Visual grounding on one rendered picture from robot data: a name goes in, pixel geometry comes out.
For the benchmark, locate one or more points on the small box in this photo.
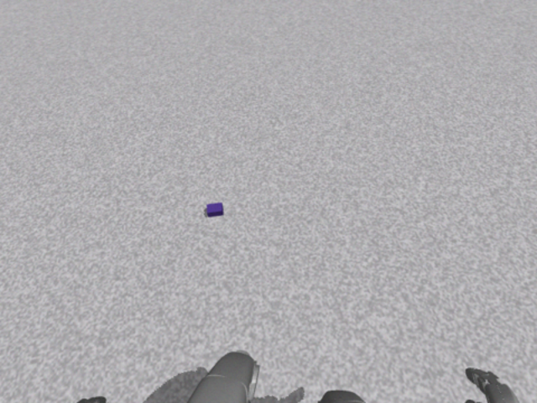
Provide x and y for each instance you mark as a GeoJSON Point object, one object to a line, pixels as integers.
{"type": "Point", "coordinates": [215, 209]}

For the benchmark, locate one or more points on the right robot hand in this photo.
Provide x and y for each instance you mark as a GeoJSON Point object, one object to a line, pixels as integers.
{"type": "Point", "coordinates": [490, 385]}

